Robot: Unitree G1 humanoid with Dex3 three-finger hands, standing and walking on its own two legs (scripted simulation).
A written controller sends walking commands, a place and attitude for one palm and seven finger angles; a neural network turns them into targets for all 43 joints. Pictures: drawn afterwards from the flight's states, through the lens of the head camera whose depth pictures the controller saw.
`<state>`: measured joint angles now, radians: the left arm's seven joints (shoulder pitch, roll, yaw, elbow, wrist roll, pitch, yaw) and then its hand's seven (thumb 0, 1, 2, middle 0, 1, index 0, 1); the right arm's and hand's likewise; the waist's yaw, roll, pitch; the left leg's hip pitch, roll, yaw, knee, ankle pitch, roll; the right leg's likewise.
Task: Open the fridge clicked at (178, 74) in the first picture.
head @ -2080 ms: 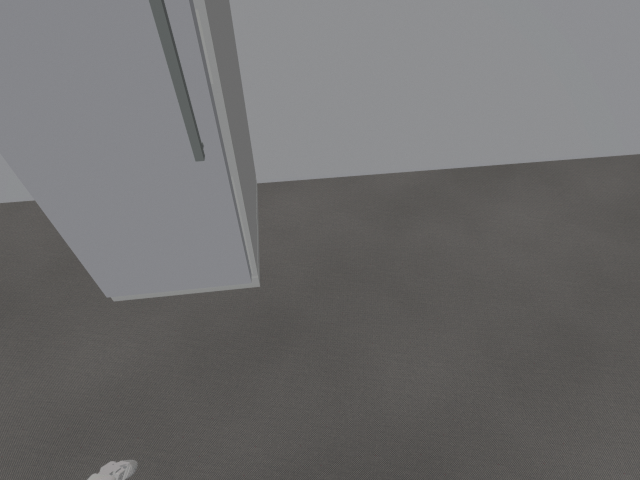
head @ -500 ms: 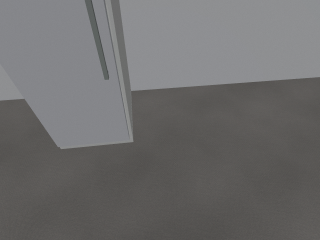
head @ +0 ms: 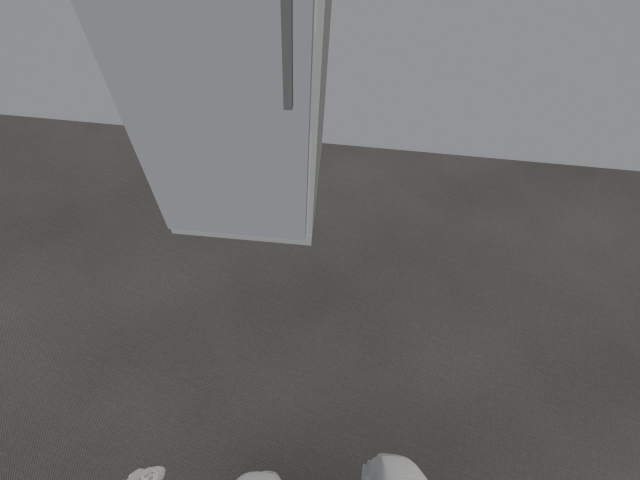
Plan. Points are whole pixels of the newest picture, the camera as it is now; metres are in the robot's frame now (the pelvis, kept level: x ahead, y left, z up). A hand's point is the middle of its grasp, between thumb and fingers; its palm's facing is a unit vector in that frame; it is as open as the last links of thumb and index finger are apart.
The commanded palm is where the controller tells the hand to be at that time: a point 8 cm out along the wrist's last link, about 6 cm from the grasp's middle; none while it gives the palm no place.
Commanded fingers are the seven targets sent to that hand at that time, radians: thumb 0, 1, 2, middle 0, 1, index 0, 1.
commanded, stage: walk to a spot facing it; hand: right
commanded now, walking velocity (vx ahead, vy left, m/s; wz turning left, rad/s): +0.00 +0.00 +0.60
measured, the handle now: (288, 12) +0.91 +0.10 +0.12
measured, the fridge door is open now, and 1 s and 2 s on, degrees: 0 0 0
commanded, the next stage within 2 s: none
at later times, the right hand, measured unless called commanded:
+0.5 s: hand out of the picture +0.12 -0.27 -0.16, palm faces -0.24 +0.95 -0.21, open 7.4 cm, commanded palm none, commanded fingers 0.00 -0.90 -0.90 0.20 0.30 0.20 0.30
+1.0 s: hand (428, 465) +0.17 -0.15 -0.15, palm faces -0.61 +0.76 -0.23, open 7.4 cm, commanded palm none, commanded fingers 0.00 -0.90 -0.90 0.20 0.30 0.20 0.30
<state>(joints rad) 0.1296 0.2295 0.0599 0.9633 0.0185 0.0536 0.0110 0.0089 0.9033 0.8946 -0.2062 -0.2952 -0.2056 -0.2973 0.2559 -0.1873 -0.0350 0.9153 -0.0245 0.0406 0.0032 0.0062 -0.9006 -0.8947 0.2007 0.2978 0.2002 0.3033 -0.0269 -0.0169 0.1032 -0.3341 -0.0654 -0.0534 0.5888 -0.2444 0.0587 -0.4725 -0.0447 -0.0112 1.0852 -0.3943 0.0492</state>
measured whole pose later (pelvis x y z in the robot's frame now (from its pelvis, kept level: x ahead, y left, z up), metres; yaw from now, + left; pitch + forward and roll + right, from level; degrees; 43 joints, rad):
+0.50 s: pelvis -0.02 -0.08 +0.01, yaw +18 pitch -1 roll +3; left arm 0.22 0.19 0.03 0.91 0.02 0.00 0.03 0.01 0.90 0.89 -0.21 -0.30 -0.21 -0.30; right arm 0.20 -0.30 -0.11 0.90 -0.03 0.08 0.03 0.01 -0.90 -0.90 0.20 0.30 0.19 0.30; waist -0.02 0.05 0.05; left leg -0.54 -0.01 -0.04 1.14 -0.36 -0.08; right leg -0.17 -0.06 -0.12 0.47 -0.29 -0.04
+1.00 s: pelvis -0.04 -0.07 +0.00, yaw +38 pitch -1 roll +0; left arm 0.23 0.24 0.07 0.93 0.02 0.05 0.02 0.01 0.91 0.90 -0.20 -0.29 -0.20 -0.30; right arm 0.14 -0.22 -0.05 0.89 -0.03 0.05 0.01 0.01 -0.90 -0.89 0.20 0.30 0.20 0.30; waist 0.04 0.00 0.08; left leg -0.28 -0.02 -0.06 0.56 -0.27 -0.01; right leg -0.45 -0.11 -0.07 0.93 -0.42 0.08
